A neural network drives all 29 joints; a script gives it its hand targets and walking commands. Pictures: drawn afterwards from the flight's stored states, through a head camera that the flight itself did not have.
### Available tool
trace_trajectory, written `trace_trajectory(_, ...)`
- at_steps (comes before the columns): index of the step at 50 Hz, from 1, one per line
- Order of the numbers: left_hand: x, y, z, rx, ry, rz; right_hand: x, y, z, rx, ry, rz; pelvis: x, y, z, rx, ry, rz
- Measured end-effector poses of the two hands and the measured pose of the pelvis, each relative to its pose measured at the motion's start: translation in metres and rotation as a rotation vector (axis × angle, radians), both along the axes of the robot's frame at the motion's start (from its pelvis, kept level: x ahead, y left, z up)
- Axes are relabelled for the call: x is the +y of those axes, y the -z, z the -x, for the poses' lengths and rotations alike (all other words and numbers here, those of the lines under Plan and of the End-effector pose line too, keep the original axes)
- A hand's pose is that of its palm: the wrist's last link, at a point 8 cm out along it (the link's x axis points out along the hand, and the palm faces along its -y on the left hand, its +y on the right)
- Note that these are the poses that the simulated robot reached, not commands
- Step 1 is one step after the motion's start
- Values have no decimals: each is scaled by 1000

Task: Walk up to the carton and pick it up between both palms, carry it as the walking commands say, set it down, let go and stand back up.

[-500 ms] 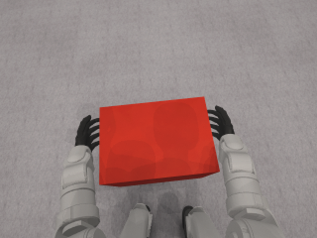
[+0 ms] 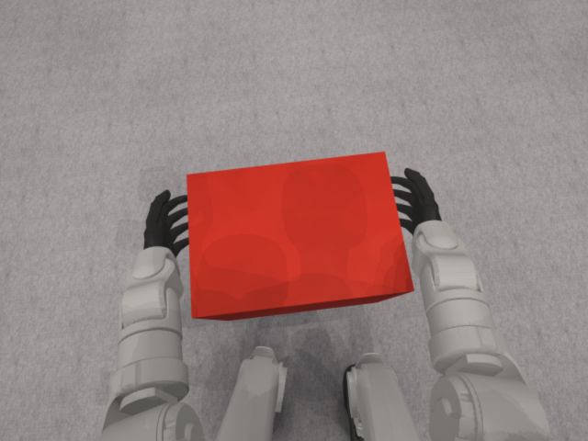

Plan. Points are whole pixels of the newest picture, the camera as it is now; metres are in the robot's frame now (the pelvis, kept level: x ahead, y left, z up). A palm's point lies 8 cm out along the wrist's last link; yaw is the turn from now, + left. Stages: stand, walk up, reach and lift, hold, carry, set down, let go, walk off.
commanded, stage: set down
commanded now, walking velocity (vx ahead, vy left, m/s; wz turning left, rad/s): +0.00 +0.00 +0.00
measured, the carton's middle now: (295, 248) +0.40 +0.05 -0.16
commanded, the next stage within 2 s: none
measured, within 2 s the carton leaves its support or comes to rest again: neither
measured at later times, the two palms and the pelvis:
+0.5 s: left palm (181, 252) +0.38 +0.24 -0.16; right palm (400, 232) +0.44 -0.12 -0.17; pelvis -0.03 +0.00 -0.08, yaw +1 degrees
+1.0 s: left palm (195, 255) +0.40 +0.24 -0.25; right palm (384, 237) +0.46 -0.11 -0.26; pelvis -0.05 +0.00 -0.15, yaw +1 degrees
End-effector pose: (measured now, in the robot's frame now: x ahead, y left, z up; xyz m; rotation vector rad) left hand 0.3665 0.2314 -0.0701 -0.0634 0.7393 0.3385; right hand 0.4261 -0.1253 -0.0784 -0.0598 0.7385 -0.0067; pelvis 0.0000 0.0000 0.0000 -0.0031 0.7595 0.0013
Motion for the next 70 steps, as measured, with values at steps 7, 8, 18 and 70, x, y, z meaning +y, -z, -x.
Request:
trace_trajectory(7,2,26,-5,-3,-5,-5,2,27,-5,-1,-3,2,1,23,5,35,1,-1)
trace_trajectory(8,2,30,-6,-3,-8,-7,3,31,-5,-1,-3,3,1,26,6,39,1,-1)
trace_trajectory(18,4,66,-12,-3,-31,-27,7,68,-11,-4,-6,10,0,60,18,66,-2,-4)
trace_trajectory(70,17,254,-48,-7,4,-24,19,252,-50,-8,-28,42,4,202,54,83,-22,-3)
